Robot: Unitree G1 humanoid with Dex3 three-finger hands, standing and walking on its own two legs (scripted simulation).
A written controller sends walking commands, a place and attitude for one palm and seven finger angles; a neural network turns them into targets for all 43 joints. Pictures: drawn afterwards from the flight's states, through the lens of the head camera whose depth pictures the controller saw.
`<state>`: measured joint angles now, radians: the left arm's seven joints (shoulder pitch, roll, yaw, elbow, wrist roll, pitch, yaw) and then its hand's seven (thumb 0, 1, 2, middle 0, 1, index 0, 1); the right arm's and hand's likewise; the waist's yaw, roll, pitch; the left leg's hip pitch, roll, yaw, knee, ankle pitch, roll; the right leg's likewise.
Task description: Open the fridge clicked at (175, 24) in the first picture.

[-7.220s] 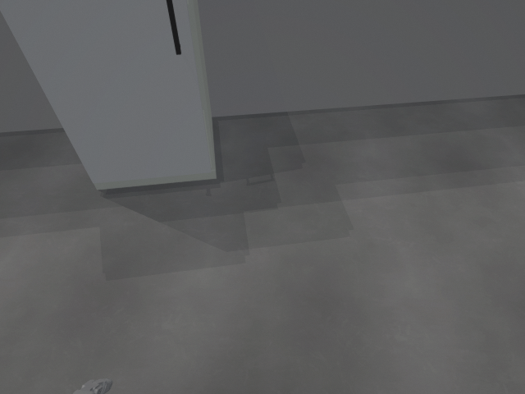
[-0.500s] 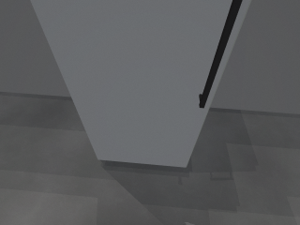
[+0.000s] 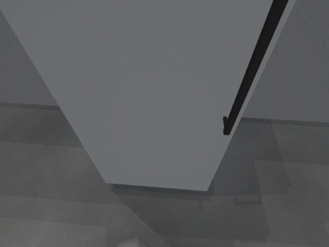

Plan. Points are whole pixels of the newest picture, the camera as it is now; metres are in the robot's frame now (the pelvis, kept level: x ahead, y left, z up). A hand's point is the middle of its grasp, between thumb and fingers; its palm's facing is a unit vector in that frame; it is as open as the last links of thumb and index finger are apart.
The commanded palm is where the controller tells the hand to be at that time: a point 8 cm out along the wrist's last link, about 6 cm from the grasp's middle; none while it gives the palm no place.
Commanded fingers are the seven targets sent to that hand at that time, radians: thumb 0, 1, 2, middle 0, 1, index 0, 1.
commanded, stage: come to a stop and stand still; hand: right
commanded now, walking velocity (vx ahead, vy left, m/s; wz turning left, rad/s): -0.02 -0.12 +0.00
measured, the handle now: (248, 67) +0.46 -0.16 +0.20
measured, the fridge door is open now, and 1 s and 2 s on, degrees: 0 0 0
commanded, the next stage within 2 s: look again from close up in 1.18 s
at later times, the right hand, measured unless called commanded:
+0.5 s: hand out of the picture -0.02 -0.16 -0.15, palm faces +0.10 +0.96 -0.26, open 7.4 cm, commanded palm none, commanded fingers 0.00 -0.90 -0.90 0.20 0.30 0.20 0.30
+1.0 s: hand out of the picture -0.04 -0.20 -0.18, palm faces +0.02 +0.98 -0.18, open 7.3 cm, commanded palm none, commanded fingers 0.00 -0.90 -0.90 0.20 0.30 0.20 0.30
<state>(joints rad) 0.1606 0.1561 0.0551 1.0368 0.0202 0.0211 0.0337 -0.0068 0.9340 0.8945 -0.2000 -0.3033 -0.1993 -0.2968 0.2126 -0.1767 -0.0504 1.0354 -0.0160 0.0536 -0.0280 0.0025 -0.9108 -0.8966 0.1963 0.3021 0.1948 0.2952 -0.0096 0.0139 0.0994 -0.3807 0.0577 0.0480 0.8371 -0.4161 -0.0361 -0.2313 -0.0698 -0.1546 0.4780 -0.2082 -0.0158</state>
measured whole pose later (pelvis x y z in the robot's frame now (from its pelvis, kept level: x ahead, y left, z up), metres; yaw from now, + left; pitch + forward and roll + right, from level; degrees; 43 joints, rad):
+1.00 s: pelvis -0.04 -0.03 +0.00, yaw +0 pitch -1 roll +0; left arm 0.28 0.12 0.00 1.14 0.00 -0.01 0.03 0.01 0.92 0.89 -0.20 -0.30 -0.20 -0.30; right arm 0.25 -0.14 0.00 1.16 -0.01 0.01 -0.03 0.01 -0.92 -0.90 0.20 0.30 0.20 0.30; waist 0.00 0.01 0.05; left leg -0.19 0.06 0.03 0.43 -0.22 -0.04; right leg -0.11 0.01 -0.07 0.41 -0.28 -0.03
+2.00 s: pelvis -0.10 -0.02 +0.00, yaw -1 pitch -3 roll +0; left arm 0.35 0.15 0.00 1.09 0.01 0.00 0.01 0.00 0.91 0.89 -0.20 -0.30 -0.20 -0.30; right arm 0.33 -0.15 0.01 1.09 -0.01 0.00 -0.03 0.00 -0.91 -0.90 0.20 0.30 0.20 0.30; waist 0.00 0.01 0.02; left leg -0.25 0.05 0.05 0.46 -0.15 -0.01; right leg -0.19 0.00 -0.04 0.47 -0.23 -0.01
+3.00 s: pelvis -0.09 -0.02 +0.00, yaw -1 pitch -2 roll +0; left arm 0.33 0.11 0.00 1.10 0.01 -0.01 0.02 0.00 0.91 0.90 -0.20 -0.30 -0.20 -0.30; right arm 0.33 -0.12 0.00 1.08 -0.01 -0.01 -0.03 0.00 -0.91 -0.90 0.20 0.30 0.20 0.30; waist -0.01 0.02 0.03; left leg -0.25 0.05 0.05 0.45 -0.16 -0.02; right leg -0.20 0.00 -0.04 0.47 -0.23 -0.01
